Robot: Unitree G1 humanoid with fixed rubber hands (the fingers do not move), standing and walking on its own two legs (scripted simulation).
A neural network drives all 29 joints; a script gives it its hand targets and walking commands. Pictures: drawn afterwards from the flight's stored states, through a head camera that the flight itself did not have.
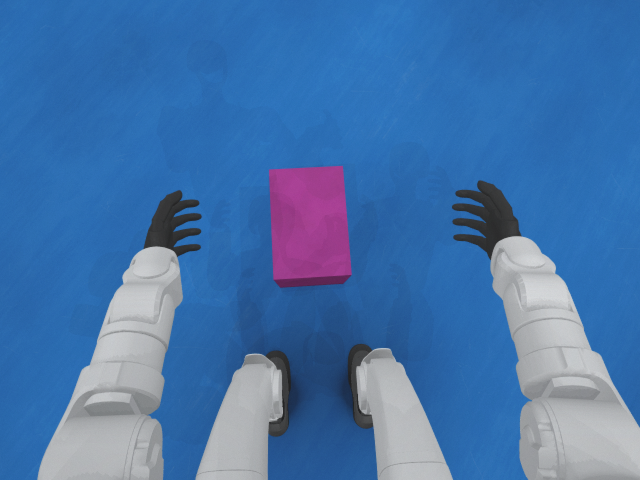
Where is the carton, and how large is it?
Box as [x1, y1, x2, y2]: [269, 166, 351, 287]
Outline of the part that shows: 342,166 269,169 273,279 280,287 343,283 351,274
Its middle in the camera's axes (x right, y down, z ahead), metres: -0.03 -0.02 +0.98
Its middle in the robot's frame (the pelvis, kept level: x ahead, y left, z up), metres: +0.51 +0.01 -0.58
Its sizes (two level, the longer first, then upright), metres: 0.257 0.173 0.214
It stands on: the floor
